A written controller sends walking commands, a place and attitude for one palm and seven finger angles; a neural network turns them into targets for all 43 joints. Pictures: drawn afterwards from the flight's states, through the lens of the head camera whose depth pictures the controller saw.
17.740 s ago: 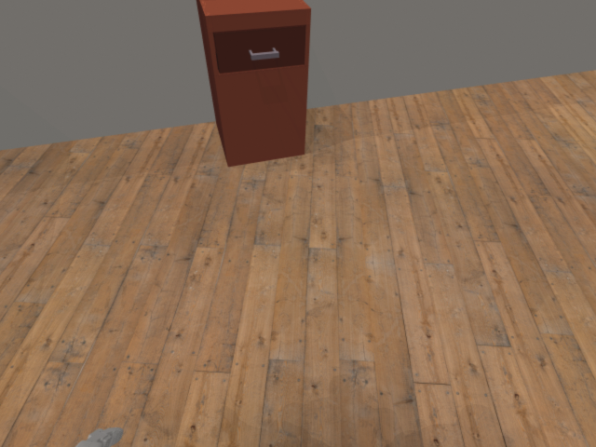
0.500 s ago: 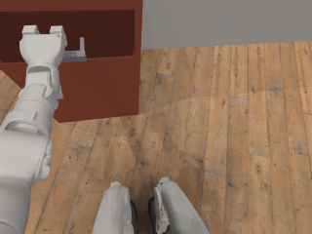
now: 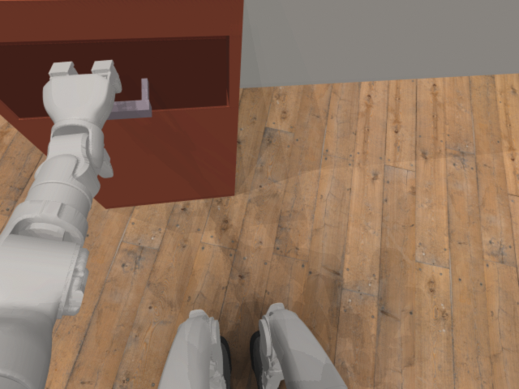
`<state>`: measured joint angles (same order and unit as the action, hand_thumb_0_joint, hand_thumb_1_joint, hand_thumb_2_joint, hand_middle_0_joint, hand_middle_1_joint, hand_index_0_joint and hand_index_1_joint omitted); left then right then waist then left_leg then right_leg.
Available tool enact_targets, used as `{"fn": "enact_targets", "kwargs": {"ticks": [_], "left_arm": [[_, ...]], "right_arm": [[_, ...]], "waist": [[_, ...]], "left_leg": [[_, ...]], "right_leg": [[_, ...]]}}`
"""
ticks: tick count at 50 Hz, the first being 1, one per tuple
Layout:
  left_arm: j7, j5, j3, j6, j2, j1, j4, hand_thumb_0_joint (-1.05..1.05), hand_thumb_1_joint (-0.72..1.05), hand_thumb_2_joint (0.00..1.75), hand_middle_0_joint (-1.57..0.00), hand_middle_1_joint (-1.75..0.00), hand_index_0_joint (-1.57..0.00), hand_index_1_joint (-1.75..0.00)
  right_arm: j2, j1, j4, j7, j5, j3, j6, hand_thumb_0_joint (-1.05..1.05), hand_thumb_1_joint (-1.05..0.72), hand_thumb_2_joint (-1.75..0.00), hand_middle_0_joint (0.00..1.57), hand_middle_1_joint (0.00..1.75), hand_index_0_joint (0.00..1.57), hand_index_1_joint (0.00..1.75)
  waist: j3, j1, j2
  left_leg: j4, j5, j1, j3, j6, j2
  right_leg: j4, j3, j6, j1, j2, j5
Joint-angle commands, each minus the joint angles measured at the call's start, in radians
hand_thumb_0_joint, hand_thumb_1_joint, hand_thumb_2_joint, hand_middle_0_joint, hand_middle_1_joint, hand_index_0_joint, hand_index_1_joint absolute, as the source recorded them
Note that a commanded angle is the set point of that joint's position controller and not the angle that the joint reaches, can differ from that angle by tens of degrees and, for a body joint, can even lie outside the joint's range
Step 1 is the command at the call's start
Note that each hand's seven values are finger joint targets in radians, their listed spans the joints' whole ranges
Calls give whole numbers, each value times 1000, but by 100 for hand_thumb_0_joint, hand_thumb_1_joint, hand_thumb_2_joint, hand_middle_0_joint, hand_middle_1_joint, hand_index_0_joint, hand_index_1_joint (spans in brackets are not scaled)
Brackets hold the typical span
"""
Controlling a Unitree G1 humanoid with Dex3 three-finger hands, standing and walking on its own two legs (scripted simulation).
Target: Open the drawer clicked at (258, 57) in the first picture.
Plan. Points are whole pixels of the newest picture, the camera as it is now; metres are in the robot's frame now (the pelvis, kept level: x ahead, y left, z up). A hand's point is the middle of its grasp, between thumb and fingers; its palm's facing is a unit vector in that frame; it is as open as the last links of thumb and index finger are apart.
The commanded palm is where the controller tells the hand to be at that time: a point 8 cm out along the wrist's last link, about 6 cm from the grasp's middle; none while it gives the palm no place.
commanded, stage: lift the fingers back up to retry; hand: left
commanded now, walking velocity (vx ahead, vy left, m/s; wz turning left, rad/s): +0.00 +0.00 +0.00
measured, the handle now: (113, 99) +0.59 +0.20 -0.03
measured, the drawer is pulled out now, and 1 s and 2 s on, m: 0.00 0.00 0.00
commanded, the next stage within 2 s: re-aim the fingers above the handle in 0.50 s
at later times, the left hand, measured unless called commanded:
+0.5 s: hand (88, 99) +0.54 +0.21 +0.03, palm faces -0.10 -0.05 -0.99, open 13.8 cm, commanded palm +0.53 +0.20 +0.08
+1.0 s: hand (95, 103) +0.54 +0.20 +0.03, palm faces -0.08 -0.01 -1.00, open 13.8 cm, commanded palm +0.53 +0.18 +0.08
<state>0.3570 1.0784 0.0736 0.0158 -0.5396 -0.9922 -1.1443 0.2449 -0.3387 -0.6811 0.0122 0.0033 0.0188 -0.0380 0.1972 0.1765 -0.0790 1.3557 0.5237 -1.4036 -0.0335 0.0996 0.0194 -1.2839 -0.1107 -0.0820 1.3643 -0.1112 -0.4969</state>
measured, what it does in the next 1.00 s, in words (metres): rises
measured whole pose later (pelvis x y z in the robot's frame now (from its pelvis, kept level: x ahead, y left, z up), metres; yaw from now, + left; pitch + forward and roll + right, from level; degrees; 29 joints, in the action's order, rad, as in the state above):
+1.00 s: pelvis +0.05 +0.01 +0.06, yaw +1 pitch +28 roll -4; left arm 0.49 1.08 0.11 0.09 -0.39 -0.92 -1.24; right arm 0.23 -0.32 -0.71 -0.02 0.03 -0.02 -0.11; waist 0.19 0.17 -0.07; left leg 1.10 0.50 -1.09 -0.03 0.10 0.04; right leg -1.03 -0.07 -0.07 1.05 -0.11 -0.47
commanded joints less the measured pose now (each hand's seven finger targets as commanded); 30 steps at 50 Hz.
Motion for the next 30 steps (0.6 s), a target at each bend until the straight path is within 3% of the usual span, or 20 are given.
{"fn": "enact_targets", "kwargs": {"ticks": [1, 2, 5, 6, 8, 9, 10, 13, 16, 17, 18, 19, 21, 25, 26, 27, 28, 30], "left_arm": [[61, 3, -53, -32, -185, -419, 208, 0, -50, 30, -30, -120, -30, -120], [71, 6, -45, -37, -171, -428, 217, 0, -50, 30, -30, -120, -30, -120], [119, 18, -87, -54, -204, -434, 238, 0, -50, 30, -30, -120, -30, -120], [131, 19, -72, -51, -177, -424, 236, 0, -50, 30, -30, -120, -30, -120], [159, 20, -120, -36, -217, -376, 213, 0, -50, 30, -30, -120, -30, -120], [169, 25, -112, -22, -203, -348, 197, 0, -50, 30, -30, -120, -30, -120], [176, 24, -79, -9, -155, -356, 194, 0, -50, 30, -30, -120, -30, -120], [175, 19, -65, 41, -122, -299, 146, 0, -50, 30, -30, -120, -30, -120], [156, 0, -89, 50, -172, -319, 194, 0, -50, 30, -30, -120, -30, -120], [147, -5, -70, 47, -146, -317, 192, 0, -50, 30, -30, -120, -30, -120], [139, -6, -79, 40, -149, -287, 179, 0, -50, 30, -30, -120, -30, -120], [132, 1, -39, 34, -99, -262, 157, 0, -50, 30, -30, -120, -30, -120], [121, 8, -35, 15, -86, -220, 148, 0, -50, 30, -30, -120, -30, -120], [111, 10, -38, -27, -65, -136, 158, 0, -50, 30, -30, -120, -30, -120], [113, 12, -25, -37, -48, -154, 172, 0, -50, 30, -30, -120, -30, -120], [121, 17, -43, -45, -63, -141, 180, 0, -50, 30, -30, -120, -30, -120], [126, 13, -23, -50, -30, -153, 181, 0, -50, 30, -30, -120, -30, -120], [153, 23, -60, -55, -71, -155, 184, 0, -50, 30, -30, -120, -30, -120]], "right_arm": [[184, -205, 21, 21, 7, -71, 10, 0, -90, -90, 20, 30, 20, 30], [180, -204, 18, 21, 8, -73, 9, 0, -90, -90, 20, 30, 20, 30], [183, -207, 9, 17, 15, -80, 5, 0, -90, -90, 20, 30, 20, 30], [178, -203, 10, 14, 17, -82, 2, 0, -90, -90, 20, 30, 20, 30], [181, -205, 8, 9, 22, -82, -10, 0, -90, -90, 20, 30, 20, 30], [179, -205, 13, 6, 21, -82, -16, 0, -90, -90, 20, 30, 20, 30], [177, -203, 12, 3, 23, -86, -21, 0, -90, -90, 20, 30, 20, 30], [177, -206, 10, -7, 22, -89, -39, 0, -90, -90, 20, 30, 20, 30], [180, -205, 20, 1, 16, -88, -53, 0, -90, -90, 20, 30, 20, 30], [175, -207, 19, 3, 17, -89, -53, 0, -90, -90, 20, 30, 20, 30], [174, -205, 14, 4, 18, -89, -54, 0, -90, -90, 20, 30, 20, 30], [170, -199, 14, 6, 16, -89, -54, 0, -90, -90, 20, 30, 20, 30], [170, -196, 12, 8, 19, -90, -53, 0, -90, -90, 20, 30, 20, 30], [165, -187, 16, 7, 24, -96, -57, 0, -90, -90, 20, 30, 20, 30], [162, -182, 16, 6, 25, -98, -57, 0, -90, -90, 20, 30, 20, 30], [163, -185, 15, 6, 27, -100, -58, 0, -90, -90, 20, 30, 20, 30], [159, -178, 15, 3, 29, -103, -58, 0, -90, -90, 20, 30, 20, 30], [165, -177, 13, 3, 32, -105, -59, 0, -90, -90, 20, 30, 20, 30]], "waist": [[549, 37, -102], [544, 41, -95], [557, 29, -133], [568, 31, -124], [574, 7, -118], [572, 3, -118], [562, 16, -126], [531, 7, -98], [552, 5, -64], [541, 12, -52], [532, 2, -48], [489, 17, -35], [451, 9, -16], [460, -16, -40], [453, -6, -36], [451, -18, -35], [437, -7, -54], [441, -14, -41]], "left_leg": [[-207, -290, 564, 163, -46, -40], [-213, -299, 570, 158, -45, -39], [-235, -378, 639, 163, -55, -40], [-236, -404, 654, 153, -54, -38], [-253, -471, 671, 141, -59, -34], [-259, -500, 683, 139, -62, -33], [-265, -523, 705, 136, -64, -34], [-299, -575, 746, 121, -66, -33], [-332, -560, 735, 98, -51, -22], [-337, -559, 726, 89, -46, -18], [-341, -577, 731, 93, -48, -18], [-341, -564, 722, 89, -46, -18], [-349, -552, 701, 84, -44, -17], [-348, -598, 728, 81, -49, -16], [-346, -597, 728, 79, -48, -18], [-346, -603, 733, 85, -51, -19], [-345, -620, 746, 85, -53, -19], [-335, -613, 738, 88, -54, -21]], "right_leg": [[222, 93, 45, -255, 26, 170], [232, 95, 45, -269, 26, 178], [249, 91, 40, -287, 25, 228], [259, 95, 41, -308, 23, 251], [268, 96, 41, -366, 22, 313], [272, 93, 41, -383, 21, 339], [285, 93, 42, -381, 21, 358], [322, 92, 45, -445, 19, 417], [364, 114, 52, -566, 24, 485], [373, 120, 54, -595, 26, 511], [373, 122, 51, -599, 27, 528], [382, 123, 54, -581, 26, 523], [387, 126, 53, -591, 28, 528], [380, 132, 47, -594, 28, 559], [382, 135, 49, -581, 29, 559], [376, 130, 45, -578, 27, 548], [377, 128, 44, -554, 27, 545], [366, 127, 45, -543, 26, 530]]}}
